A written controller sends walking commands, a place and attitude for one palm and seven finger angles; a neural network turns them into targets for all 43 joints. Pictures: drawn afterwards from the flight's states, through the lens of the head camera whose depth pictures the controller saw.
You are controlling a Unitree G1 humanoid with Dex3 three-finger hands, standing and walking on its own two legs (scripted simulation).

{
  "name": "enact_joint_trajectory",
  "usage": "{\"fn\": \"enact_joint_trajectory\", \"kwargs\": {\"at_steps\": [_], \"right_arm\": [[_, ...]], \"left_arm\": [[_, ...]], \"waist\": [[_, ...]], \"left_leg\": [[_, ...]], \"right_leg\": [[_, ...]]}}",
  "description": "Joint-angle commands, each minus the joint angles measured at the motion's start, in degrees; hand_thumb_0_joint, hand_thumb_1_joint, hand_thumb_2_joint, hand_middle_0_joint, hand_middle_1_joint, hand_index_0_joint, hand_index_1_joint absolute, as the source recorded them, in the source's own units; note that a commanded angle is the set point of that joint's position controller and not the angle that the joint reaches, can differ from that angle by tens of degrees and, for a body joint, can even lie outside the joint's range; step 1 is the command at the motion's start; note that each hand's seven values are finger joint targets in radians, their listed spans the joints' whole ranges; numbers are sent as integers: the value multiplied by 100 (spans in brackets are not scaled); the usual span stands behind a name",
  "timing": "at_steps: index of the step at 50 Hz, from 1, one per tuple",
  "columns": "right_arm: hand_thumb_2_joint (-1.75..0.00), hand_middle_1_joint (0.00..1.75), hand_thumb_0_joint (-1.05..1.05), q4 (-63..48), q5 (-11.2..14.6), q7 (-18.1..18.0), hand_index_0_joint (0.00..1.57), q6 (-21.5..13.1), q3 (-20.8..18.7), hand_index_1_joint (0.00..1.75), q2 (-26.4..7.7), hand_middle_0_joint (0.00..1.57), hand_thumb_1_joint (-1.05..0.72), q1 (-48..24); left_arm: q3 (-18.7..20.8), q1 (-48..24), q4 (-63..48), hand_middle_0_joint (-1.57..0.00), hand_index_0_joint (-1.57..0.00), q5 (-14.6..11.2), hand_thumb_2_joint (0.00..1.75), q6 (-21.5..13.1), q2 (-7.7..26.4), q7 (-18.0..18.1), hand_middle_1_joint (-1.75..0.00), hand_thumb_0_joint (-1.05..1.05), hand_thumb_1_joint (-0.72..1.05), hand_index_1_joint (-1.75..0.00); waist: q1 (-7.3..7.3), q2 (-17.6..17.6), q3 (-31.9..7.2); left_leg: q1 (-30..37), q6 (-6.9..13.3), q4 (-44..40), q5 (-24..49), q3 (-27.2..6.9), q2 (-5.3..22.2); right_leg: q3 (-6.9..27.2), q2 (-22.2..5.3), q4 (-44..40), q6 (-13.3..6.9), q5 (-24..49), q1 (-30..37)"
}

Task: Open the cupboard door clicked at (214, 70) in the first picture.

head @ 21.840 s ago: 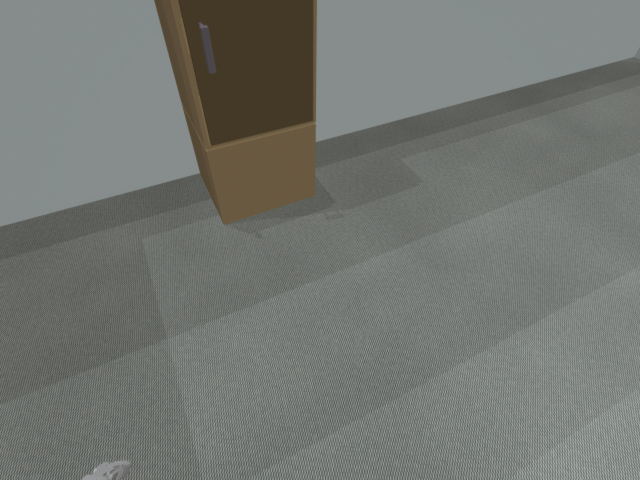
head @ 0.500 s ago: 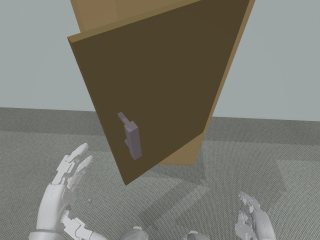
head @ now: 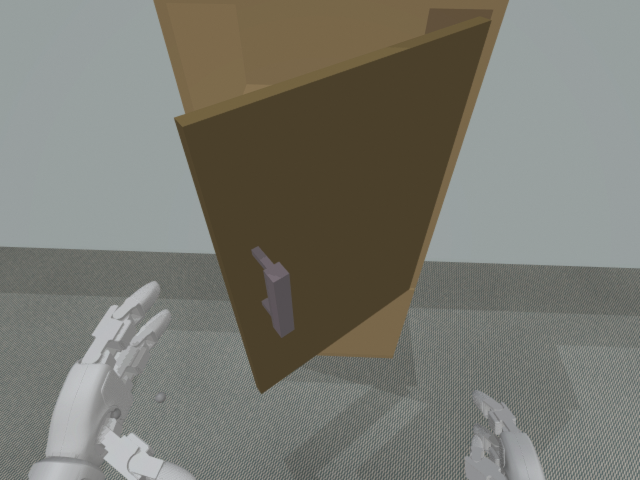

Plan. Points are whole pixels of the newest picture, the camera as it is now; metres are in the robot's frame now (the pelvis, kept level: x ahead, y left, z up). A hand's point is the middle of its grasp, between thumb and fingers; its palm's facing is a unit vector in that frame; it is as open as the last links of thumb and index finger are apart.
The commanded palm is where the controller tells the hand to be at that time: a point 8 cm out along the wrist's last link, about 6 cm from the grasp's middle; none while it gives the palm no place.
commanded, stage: draw the hand back to the body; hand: left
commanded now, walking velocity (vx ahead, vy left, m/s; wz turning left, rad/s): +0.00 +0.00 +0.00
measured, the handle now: (271, 292) +0.34 +0.09 +0.06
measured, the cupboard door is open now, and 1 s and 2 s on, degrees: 39 39 39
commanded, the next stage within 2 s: step back with the hand held close in 1.20 s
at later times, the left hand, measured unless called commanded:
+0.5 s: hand (72, 353) +0.20 +0.24 +0.16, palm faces +0.32 -0.87 -0.38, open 13.0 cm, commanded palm +0.16 +0.28 +0.18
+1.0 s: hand (11, 310) +0.20 +0.26 +0.22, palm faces +0.45 -0.81 -0.39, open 7.8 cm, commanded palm +0.16 +0.30 +0.23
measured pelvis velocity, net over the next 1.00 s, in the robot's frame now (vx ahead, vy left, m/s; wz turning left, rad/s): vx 0.01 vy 0.00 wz -0.03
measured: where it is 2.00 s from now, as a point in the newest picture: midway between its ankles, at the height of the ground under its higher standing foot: outside the picture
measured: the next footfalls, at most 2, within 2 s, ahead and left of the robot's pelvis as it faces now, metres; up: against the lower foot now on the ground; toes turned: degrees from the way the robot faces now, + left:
none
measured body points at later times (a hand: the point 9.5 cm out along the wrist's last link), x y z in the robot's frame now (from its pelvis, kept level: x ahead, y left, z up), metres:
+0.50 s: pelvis +0.01 +0.01 +0.04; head +0.00 +0.00 +0.49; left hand +0.18 +0.28 +0.18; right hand +0.19 -0.21 -0.03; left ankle +0.00 +0.09 -0.68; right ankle +0.01 -0.10 -0.68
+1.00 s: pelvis +0.01 +0.00 +0.06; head -0.01 -0.02 +0.51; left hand +0.17 +0.30 +0.24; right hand +0.20 -0.22 -0.02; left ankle +0.00 +0.09 -0.68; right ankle +0.01 -0.10 -0.68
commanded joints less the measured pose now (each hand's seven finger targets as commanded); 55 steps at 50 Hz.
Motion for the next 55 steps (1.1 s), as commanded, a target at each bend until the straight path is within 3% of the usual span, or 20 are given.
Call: {"fn": "enact_joint_trajectory", "kwargs": {"at_steps": [1,4,6,7,8,9,10,16,17,22,28,32,37,38,41,44,46,52,53,55], "right_arm": [[-90,30,0,-941,33,-87,20,-486,-305,30,-676,20,-90,-487],[-90,30,0,-895,59,-91,20,-550,-277,30,-670,20,-90,-554],[-90,30,0,-820,69,-99,20,-587,-259,30,-674,20,-90,-556],[-90,30,0,-842,-26,-227,20,-462,-324,30,-647,20,-90,-588],[-90,30,0,-793,-65,-263,20,-422,-280,30,-545,20,-90,-568],[-90,30,0,-817,-62,-271,20,-389,-260,30,-534,20,-90,-568],[-90,30,0,-751,-62,-257,20,-340,-247,30,-525,20,-90,-558],[-90,30,0,-545,-113,-286,20,-291,-227,30,-594,20,-90,-740],[-90,30,0,-514,-113,-296,20,-307,-223,30,-605,20,-90,-758],[-90,30,0,-290,-140,-287,20,-411,-193,30,-584,20,-90,-874],[-90,30,0,-57,-163,-179,20,-462,-245,30,-628,20,-90,-991],[-90,30,0,17,-178,-126,20,-418,-278,30,-629,20,-90,-1054],[-90,30,0,71,-192,-90,20,-398,-295,30,-621,20,-90,-1149],[-90,30,0,114,-194,-95,20,-398,-293,30,-635,20,-90,-1212],[-90,30,0,157,-197,-85,20,-403,-311,30,-613,20,-90,-1217],[-90,30,0,193,-192,-42,20,-351,-329,30,-627,20,-90,-1226],[-90,30,0,202,-190,-21,20,-316,-361,30,-652,20,-90,-1244],[-90,30,0,208,-213,-38,20,-340,-379,30,-627,20,-90,-1314],[-90,30,0,227,-218,-54,20,-366,-372,30,-639,20,-90,-1358],[-90,30,0,244,-211,-62,20,-389,-360,30,-584,20,-90,-1361]], "left_arm": [[544,-364,-1547,-15,-15,-111,30,-337,744,-29,-30,0,-50,-30],[703,-338,-1605,-15,-15,-167,34,-245,809,-27,-30,0,-40,-30],[793,-407,-1546,-16,-16,-206,37,-143,841,-39,-30,0,-32,-30],[1040,-459,-1882,-16,-16,703,39,112,1767,765,-30,0,-29,-30],[920,-216,-1773,-16,-16,807,40,315,1399,1139,-30,0,-26,-30],[619,-99,-1749,-16,-16,839,42,442,1016,1268,-30,0,-22,-30],[458,-20,-1666,-16,-16,924,43,540,845,1370,-30,0,-18,-30],[748,-293,-1767,-17,-17,1166,52,664,1201,1746,-30,0,2,-30],[805,-417,-1829,-17,-17,1198,54,648,1254,1786,-30,0,6,-30],[1010,-530,-1885,-18,-18,1243,62,606,1340,1872,-30,0,23,-30],[1296,-465,-1775,-18,-18,1236,70,573,1422,1846,-30,0,44,-30],[1508,-702,-1682,-19,-19,1206,76,541,1466,1813,-30,0,58,-30],[1824,-1021,-1888,-19,-19,1184,84,442,1662,1806,-30,0,76,-30],[1927,-1063,-1821,-20,-20,1181,86,442,1749,1818,-30,0,80,-30],[2051,-1169,-1841,-20,-20,1146,90,402,1778,1818,-30,0,90,-30],[1721,-944,-1425,-20,-20,1129,90,448,1390,1741,-30,0,90,-30],[1721,-998,-1420,-20,-20,1135,90,425,1404,1724,-30,0,90,-30],[1902,-1175,-1780,-20,-20,1170,90,331,1681,1756,-30,0,90,-30],[1977,-1212,-1817,-20,-20,1176,90,322,1790,1769,-30,0,90,-30],[1939,-1176,-1772,-20,-20,1160,90,311,1720,1779,-30,0,90,-30]], "waist": [[-13,49,-497],[50,243,-388],[52,190,-294],[335,176,-422],[225,160,-108],[143,-23,77],[115,91,191],[144,-198,215],[141,-114,200],[208,196,258],[278,62,326],[275,-88,580],[314,178,485],[339,360,535],[333,227,513],[284,58,812],[286,-60,791],[340,64,442],[355,258,477],[342,157,543]], "left_leg": [[511,-167,-1203,1243,-338,34],[634,-189,-1332,1289,-339,35],[715,-211,-1430,1338,-377,53],[742,-147,-1714,1268,-295,153],[766,-149,-1817,1127,-269,119],[823,-153,-1864,1104,-260,123],[949,-139,-1924,1151,-243,150],[1597,-103,-2397,1529,-235,204],[1732,-105,-2495,1516,-234,205],[2209,-166,-2914,2003,-268,229],[2595,-265,-3210,3012,-250,306],[2698,-272,-3421,2890,-199,323],[2886,-279,-3596,2872,-180,308],[2892,-262,-3619,2780,-148,290],[2971,-243,-3652,2845,-122,274],[2971,-220,-3716,2748,-88,290],[2974,-187,-3743,2657,-77,284],[3118,-153,-3746,2629,-55,228],[3113,-158,-3736,2580,-38,215],[3104,-147,-3747,2456,-39,200]], "right_leg": [[333,48,-996,56,920,655],[302,58,-1080,42,952,747],[256,65,-1134,39,1008,816],[685,-114,-1453,-45,953,1156],[692,-138,-1673,-36,789,1122],[643,-166,-1710,-8,796,1107],[613,-171,-1764,-2,842,1183],[559,-176,-2185,37,1164,1767],[560,-172,-2260,37,1142,1825],[518,-171,-2489,19,1496,2259],[502,-147,-2760,20,2091,2773],[514,-116,-2957,37,2063,2849],[547,-108,-3113,25,2109,3087],[575,-116,-3180,6,2107,3128],[597,-110,-3239,14,2230,3205],[584,-112,-3335,38,2163,3091],[593,-109,-3370,50,2121,3113],[648,-122,-3413,42,2182,3316],[672,-141,-3445,27,2183,3326],[687,-139,-3493,36,2078,3261]]}}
